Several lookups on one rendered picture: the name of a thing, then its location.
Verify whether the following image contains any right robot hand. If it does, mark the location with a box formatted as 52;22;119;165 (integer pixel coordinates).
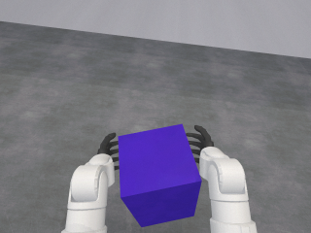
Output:
186;125;214;163

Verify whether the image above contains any robot right forearm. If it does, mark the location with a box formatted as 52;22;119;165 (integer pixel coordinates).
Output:
199;147;258;233

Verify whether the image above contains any carton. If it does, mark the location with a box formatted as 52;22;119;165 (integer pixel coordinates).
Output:
118;124;202;227

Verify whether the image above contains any left robot hand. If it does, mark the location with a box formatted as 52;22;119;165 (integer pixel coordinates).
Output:
97;132;120;171

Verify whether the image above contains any robot left forearm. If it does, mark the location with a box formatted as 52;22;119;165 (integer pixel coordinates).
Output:
61;153;115;233

